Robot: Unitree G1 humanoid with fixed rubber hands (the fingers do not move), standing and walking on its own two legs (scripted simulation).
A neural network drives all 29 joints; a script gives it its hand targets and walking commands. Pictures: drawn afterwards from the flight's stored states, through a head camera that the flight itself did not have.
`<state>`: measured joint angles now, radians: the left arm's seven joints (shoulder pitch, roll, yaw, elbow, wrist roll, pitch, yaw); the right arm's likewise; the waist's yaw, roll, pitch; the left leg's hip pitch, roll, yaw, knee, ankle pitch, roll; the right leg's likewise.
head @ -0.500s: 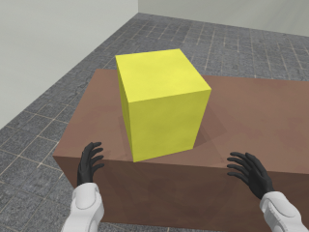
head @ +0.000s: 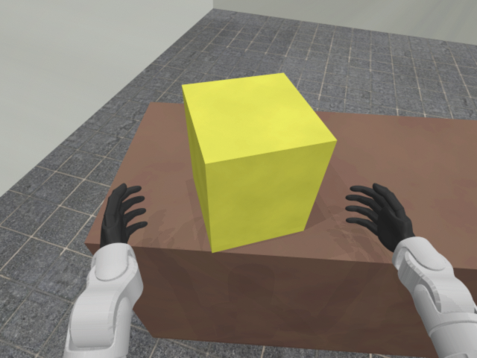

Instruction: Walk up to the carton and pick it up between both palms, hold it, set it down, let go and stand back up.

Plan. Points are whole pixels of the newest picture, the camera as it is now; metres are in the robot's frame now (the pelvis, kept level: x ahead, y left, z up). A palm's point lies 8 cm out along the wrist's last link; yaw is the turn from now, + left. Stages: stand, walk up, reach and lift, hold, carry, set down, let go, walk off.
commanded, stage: reach and lift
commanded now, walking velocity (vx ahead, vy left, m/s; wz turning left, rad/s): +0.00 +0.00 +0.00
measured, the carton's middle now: (247, 163) +0.46 +0.01 +0.07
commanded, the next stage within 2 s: none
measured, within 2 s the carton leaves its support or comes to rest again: neither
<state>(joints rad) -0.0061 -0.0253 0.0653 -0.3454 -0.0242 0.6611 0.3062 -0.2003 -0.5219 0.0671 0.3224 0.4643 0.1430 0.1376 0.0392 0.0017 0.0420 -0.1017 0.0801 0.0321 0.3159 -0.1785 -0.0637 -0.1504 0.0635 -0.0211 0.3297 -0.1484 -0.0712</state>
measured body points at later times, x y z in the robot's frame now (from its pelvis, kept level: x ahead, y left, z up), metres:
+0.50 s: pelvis -0.02 +0.00 +0.00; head +0.00 -0.01 +0.45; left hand +0.31 +0.20 +0.14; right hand +0.40 -0.21 +0.13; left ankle -0.01 +0.16 -0.75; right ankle +0.02 -0.07 -0.75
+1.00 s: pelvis -0.01 +0.00 +0.00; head +0.04 -0.02 +0.44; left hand +0.34 +0.22 +0.17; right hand +0.47 -0.18 +0.17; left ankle -0.01 +0.16 -0.75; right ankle +0.02 -0.07 -0.75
